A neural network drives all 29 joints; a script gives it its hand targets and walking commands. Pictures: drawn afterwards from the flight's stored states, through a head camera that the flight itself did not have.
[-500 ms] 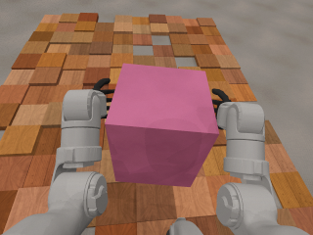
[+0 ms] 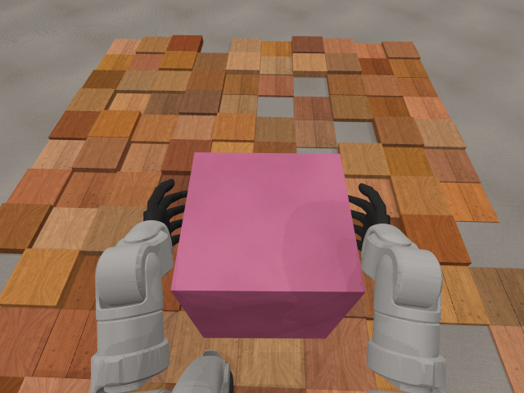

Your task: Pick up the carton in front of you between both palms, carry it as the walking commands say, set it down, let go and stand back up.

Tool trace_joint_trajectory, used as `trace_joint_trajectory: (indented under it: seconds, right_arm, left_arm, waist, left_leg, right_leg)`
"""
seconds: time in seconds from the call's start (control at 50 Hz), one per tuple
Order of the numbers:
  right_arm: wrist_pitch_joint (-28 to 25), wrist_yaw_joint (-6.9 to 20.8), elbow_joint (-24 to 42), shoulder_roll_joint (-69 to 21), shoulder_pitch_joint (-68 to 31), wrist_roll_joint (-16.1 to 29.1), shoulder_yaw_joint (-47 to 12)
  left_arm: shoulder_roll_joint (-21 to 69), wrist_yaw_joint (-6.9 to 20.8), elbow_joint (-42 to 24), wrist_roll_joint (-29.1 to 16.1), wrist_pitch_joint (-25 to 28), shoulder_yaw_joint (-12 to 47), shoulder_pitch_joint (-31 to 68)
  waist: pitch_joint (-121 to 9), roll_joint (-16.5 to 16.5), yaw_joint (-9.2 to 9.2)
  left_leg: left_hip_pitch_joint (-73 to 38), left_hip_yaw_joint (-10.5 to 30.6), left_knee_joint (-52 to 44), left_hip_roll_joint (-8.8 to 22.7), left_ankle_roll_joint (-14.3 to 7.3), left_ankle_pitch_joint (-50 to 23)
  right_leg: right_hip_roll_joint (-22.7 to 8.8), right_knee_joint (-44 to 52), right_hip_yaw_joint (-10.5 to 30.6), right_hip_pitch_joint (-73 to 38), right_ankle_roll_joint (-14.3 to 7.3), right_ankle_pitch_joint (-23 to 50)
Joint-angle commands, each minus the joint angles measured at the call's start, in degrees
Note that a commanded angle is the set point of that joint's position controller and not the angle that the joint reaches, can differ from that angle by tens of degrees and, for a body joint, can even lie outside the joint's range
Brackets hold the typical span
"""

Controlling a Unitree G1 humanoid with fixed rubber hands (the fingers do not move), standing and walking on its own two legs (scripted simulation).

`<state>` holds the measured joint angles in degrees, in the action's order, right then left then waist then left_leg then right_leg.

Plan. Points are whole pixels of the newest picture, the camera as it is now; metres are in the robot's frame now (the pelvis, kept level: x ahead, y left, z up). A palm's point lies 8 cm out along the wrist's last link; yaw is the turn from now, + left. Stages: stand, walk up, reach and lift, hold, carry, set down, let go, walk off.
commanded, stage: carry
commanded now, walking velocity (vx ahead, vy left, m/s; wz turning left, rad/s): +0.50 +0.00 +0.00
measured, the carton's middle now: (265, 253) +0.32 +0.02 +0.01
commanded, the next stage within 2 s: none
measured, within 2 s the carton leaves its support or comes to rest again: neither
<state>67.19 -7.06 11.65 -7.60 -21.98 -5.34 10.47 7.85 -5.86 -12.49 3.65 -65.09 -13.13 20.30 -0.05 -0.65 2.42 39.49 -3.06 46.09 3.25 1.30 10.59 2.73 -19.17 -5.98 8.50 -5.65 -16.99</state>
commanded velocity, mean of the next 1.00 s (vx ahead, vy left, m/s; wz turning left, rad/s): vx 0.50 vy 0.00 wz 0.00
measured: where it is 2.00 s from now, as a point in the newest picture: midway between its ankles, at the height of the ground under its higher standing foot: (273, 158)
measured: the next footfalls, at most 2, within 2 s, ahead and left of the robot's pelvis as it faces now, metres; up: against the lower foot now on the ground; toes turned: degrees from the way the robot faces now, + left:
left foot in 0.18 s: +0.32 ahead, +0.11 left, +0.00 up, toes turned +6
right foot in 0.60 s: +0.56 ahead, -0.15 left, +0.01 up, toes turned -13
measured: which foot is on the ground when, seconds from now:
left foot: up 0.00-0.16, down 0.18-0.64, up 0.66-1.00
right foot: down 0.00-0.22, up 0.24-0.58, down 0.60-1.00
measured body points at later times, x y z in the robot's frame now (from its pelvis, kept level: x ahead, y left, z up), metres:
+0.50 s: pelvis +0.33 +0.01 +0.00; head +0.29 +0.02 +0.45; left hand +0.61 +0.14 +0.08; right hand +0.58 -0.16 +0.08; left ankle +0.28 +0.10 -0.75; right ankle +0.43 -0.13 -0.71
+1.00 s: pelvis +0.63 -0.05 +0.01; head +0.62 -0.05 +0.46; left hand +0.92 +0.11 +0.12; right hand +0.93 -0.19 +0.11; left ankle +0.76 +0.09 -0.70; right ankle +0.52 -0.14 -0.73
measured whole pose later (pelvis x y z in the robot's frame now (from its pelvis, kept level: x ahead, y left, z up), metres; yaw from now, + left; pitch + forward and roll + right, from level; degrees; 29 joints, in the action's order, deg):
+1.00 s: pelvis +0.63 -0.05 +0.01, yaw +0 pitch +4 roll -1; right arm 70.9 -5.7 18.1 -6.1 -14.5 -6.2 7.6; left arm 7.6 -5.3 -16.5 5.8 -68.6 -7.5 15.1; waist -7.3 -1.8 1.7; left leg 33.6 -4.5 33.4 5.4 -1.3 1.3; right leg -1.4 -15.9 -13.0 2.4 -0.2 -17.4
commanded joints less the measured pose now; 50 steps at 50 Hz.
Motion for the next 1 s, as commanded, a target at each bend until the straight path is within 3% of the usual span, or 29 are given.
trace_joint_trajectory:
  seconds: [0.0, 0.08, 0.12, 0.14, 0.16, 0.18, 0.2, 0.22, 0.24, 0.26, 0.3, 0.36, 0.46, 0.52, 0.56, 0.58, 0.6, 0.62, 0.64, 0.66, 0.68, 0.7, 0.74, 0.78, 0.84, 0.88, 0.98]
  right_arm:
    - [-0.61, 12.48, 4.64, -51.76, -30.69, 19.63, -43.93]
    - [1.6, 14.1, 1.24, -49.61, -22.97, 18.85, -42.93]
    - [2.41, 14.87, 0.75, -49.59, -21.02, 19.08, -42.41]
    - [2.6, 15.21, 0.35, -49.93, -19.86, 19.23, -42.21]
    - [2.64, 15.66, 0.2, -50.35, -19.29, 19.23, -42.02]
    - [2.21, 15.89, -0.13, -49.61, -18.83, 18.63, -41.28]
    - [2.19, 16.05, -2.27, -52.04, -16.29, 19.3, -41.67]
    - [2.08, 16.4, -0.25, -53.5, -16.22, 20.51, -42.23]
    - [1.73, 16.74, 1.7, -55.56, -17.13, 21.01, -42.98]
    - [1.25, 17.04, 3.5, -56.94, -19.5, 21.99, -43.75]
    - [0.66, 17.35, 5.45, -57.78, -20.82, 23.58, -45.07]
    - [0.5, 17.83, 6.49, -56.06, -17.8, 24.51, -45.85]
    - [0.9, 18.05, 7.85, -52.54, -15.02, 24.07, -45.89]
    - [1.67, 17.51, 8.99, -50.06, -14.06, 23.1, -45.14]
    - [2.4, 17.03, 9.16, -48.42, -13.61, 22.38, -44.6]
    - [2.73, 16.72, 8.61, -47.23, -13.45, 22.13, -44.46]
    - [3.26, 16.54, 9.26, -45.71, -14.74, 22.23, -44.28]
    - [3.96, 16.45, 9.63, -45.8, -17.0, 22.95, -44.46]
    - [3.96, 16.51, 8.28, -47.17, -16.99, 23.41, -45.18]
    - [3.58, 16.56, 7.82, -48.49, -17.23, 23.68, -45.09]
    - [3.22, 16.62, 7.92, -49.81, -17.76, 23.56, -44.96]
    - [2.86, 16.65, 7.77, -50.91, -17.8, 23.41, -44.98]
    - [2.15, 16.32, 8.67, -52.59, -18.48, 22.73, -45.74]
    - [1.63, 15.63, 9.72, -52.09, -18.44, 21.76, -46.0]
    - [1.5, 14.72, 10.43, -50.41, -17.85, 21.1, -46.1]
    - [1.85, 14.35, 10.62, -48.15, -19.14, 21.06, -45.91]
    - [3.05, 13.81, 6.41, -42.81, -29.56, 22.78, -43.88]
  left_arm:
    - [52.03, 16.01, -3.54, -23.78, -2.19, 47.82, 32.81]
    - [49.0, 16.12, 0.1, -21.02, -4.05, 46.19, 24.46]
    - [48.72, 16.15, 0.63, -20.21, -4.63, 45.56, 22.06]
    - [48.63, 16.22, 0.43, -19.98, -4.86, 45.35, 21.56]
    - [48.47, 16.45, 0.35, -19.72, -5.02, 45.02, 21.89]
    - [50.22, 16.68, -0.74, -20.51, -5.59, 45.79, 22.98]
    - [50.72, 16.98, 0.13, -20.52, -5.77, 45.86, 21.93]
    - [52.66, 17.08, 0.62, -20.19, -5.34, 45.96, 20.5]
    - [54.23, 17.18, 0.07, -20.03, -4.88, 45.7, 19.43]
    - [55.13, 17.2, -1.22, -20.3, -4.42, 46.17, 20.13]
    - [55.77, 16.71, -2.11, -19.72, -3.58, 46.88, 19.54]
    - [55.74, 15.52, -2.66, -18.53, -2.7, 47.47, 15.33]
    - [52.88, 14.68, -4.65, -17.98, -2.95, 48.02, 12.56]
    - [50.63, 14.71, -6.36, -18.8, -3.8, 47.97, 13.32]
    - [48.97, 14.7, -5.63, -19.02, -4.5, 47.15, 11.76]
    - [47.88, 14.71, -5.11, -19.06, -4.79, 46.74, 12.2]
    - [47.33, 14.66, -3.79, -18.69, -4.84, 46.19, 12.22]
    - [47.17, 14.56, -1.65, -18.3, -4.63, 44.99, 11.37]
    - [47.98, 14.57, -2.56, -18.77, -4.54, 44.84, 11.84]
    - [49.34, 14.66, -3.56, -19.24, -4.49, 45.51, 13.07]
    - [51.12, 14.89, -4.53, -19.67, -4.23, 46.23, 14.47]
    - [52.31, 15.18, -5.06, -20.13, -4.01, 46.54, 15.59]
    - [53.9, 15.82, -7.21, -21.5, -3.54, 47.79, 18.06]
    - [53.15, 16.22, -7.19, -22.12, -3.45, 48.14, 17.63]
    - [50.24, 16.04, -8.24, -22.68, -3.57, 48.52, 18.58]
    - [47.6, 15.62, -8.04, -22.47, -3.84, 48.31, 19.65]
    - [41.58, 13.9, -3.67, -21.25, -4.73, 46.23, 28.92]
  waist:
    - [-22.31, 6.34, -0.28]
    - [-15.53, 6.62, 0.17]
    - [-16.82, 8.67, -1.33]
    - [-19.08, 8.47, -2.37]
    - [-21.99, 5.77, -3.55]
    - [-29.58, -7.5, -4.27]
    - [-27.7, -15.48, -4.24]
    - [-25.18, -10.15, -3.89]
    - [-23.91, -4.27, -3.64]
    - [-21.93, -1.12, -3.22]
    - [-20.53, -2.4, -2.77]
    - [-20.49, -7.11, -2.91]
    - [-15.99, -7.88, -3.36]
    - [-13.56, -8.86, -3.67]
    - [-14.12, -8.19, -2.74]
    - [-16.4, -6.28, -2.4]
    - [-18.62, 1.52, -1.3]
    - [-21.48, 16.76, -0.38]
    - [-21.56, 16.99, -0.68]
    - [-22.38, 11.0, -1.01]
    - [-23.11, 6.24, -1.37]
    - [-21.63, 3.98, -1.75]
    - [-20.39, 6.91, -1.77]
    - [-19.43, 7.77, -1.75]
    - [-18.27, 7.62, -1.81]
    - [-18.0, 8.0, -1.42]
    - [-12.99, 7.86, -0.14]
  left_leg:
    - [1.2, -1.73, -6.81, 0.13, -0.55, -6.26]
    - [-2.19, -6.4, -16.57, -2.46, -2.71, -9.92]
    - [-14.53, -9.51, -20.92, -4.95, -3.56, -11.11]
    - [-24.68, -11.54, -23.51, -6.56, -3.44, -10.57]
    - [-37.43, -8.75, -22.59, -3.63, -3.82, -8.27]
    - [-56.25, 16.81, -19.75, 12.75, -13.05, -6.04]
    - [-55.88, 32.82, -29.2, 17.94, -17.19, -9.29]
    - [-52.96, 30.69, -31.11, 18.32, -17.16, -7.99]
    - [-48.82, 25.84, -31.48, 16.95, -15.9, -7.16]
    - [-42.6, 21.94, -33.05, 15.8, -14.32, -5.38]
    - [-34.17, 12.56, -35.94, 11.99, -10.65, 2.13]
    - [-33.05, 8.23, -38.2, 11.4, -11.42, 5.78]
    - [-35.46, 3.66, -37.21, 10.32, -11.14, -0.81]
    - [-35.17, 0.52, -34.91, 9.55, -9.97, -6.47]
    - [-32.2, -3.46, -27.19, 7.74, -8.38, -8.34]
    - [-27.72, -6.2, -19.04, 6.09, -7.02, -12.64]
    - [-18.63, -8.71, -5.8, 2.09, -4.08, -10.13]
    - [-4.95, -6.85, 9.67, -2.92, -1.87, 3.19]
    - [2.79, -0.13, 17.95, -3.03, -2.01, 16.71]
    - [4.1, 2.83, 21.74, -0.46, -2.6, 16.45]
    - [3.1, 3.85, 19.82, 2.03, -2.94, 12.78]
    - [0.68, 4.24, 15.58, 3.91, -2.71, 8.83]
    - [-2.81, 2.45, 8.24, 3.91, -1.66, 5.25]
    - [-2.79, 0.53, 1.83, 3.17, -0.81, 3.31]
    - [-4.3, -2.01, -6.89, 1.88, -0.65, -4.19]
    - [-4.43, -2.55, -9.77, 1.63, -1.34, -7.01]
    - [-2.08, -1.3, -13.96, 2.24, -3.73, -11.16]
  right_leg:
    - [-15.77, 1.99, 10.32, -20.81, -4.09, 35.97]
    - [-14.03, 0.86, 5.8, -20.97, -1.43, 46.94]
    - [-13.54, -4.75, 2.43, -17.87, 0.93, 56.79]
    - [-12.51, -11.77, -0.16, -14.06, 2.41, 56.26]
    - [-11.04, -21.49, -1.93, -4.86, 4.01, 45.66]
    - [-7.51, -40.15, -0.8, 14.98, 7.05, 26.46]
    - [1.27, -50.94, 0.86, 25.64, 7.19, -8.92]
    - [-2.84, -55.38, 6.65, 28.92, 5.64, -10.82]
    - [-5.78, -53.59, 7.53, 29.05, 4.7, -8.27]
    - [-7.98, -49.3, 7.65, 27.46, 4.81, -5.95]
    - [-8.8, -39.52, 5.35, 22.17, 5.88, -2.45]
    - [-8.36, -29.91, 2.09, 21.41, 7.3, 0.76]
    - [-8.29, -18.1, -1.13, 24.37, 7.98, 7.85]
    - [-7.29, -12.37, -4.15, 20.6, 7.72, 9.48]
    - [-5.38, -7.84, -8.14, 11.74, 7.31, 9.0]
    - [-4.65, -6.98, -8.25, 2.32, 6.63, 6.54]
    - [-12.2, -0.84, 6.8, -7.1, 3.36, -3.52]
    - [-23.6, 4.34, 29.01, -16.96, -3.41, -4.77]
    - [-26.14, 6.09, 34.84, -19.87, -5.58, 4.14]
    - [-25.97, 3.98, 30.27, -19.23, -5.38, 9.92]
    - [-25.03, 4.16, 25.56, -16.63, -4.27, 9.94]
    - [-23.97, 6.36, 21.24, -12.05, -2.51, 7.9]
    - [-21.31, 9.46, 13.44, -8.01, -0.62, 3.41]
    - [-20.03, 11.32, 9.74, -7.85, -1.27, 2.83]
    - [-18.06, 10.12, 4.21, -9.26, -1.49, 12.48]
    - [-17.68, 8.28, 2.0, -11.17, -1.46, 17.97]
    - [-17.85, 5.42, 0.18, -14.89, -1.26, 20.6]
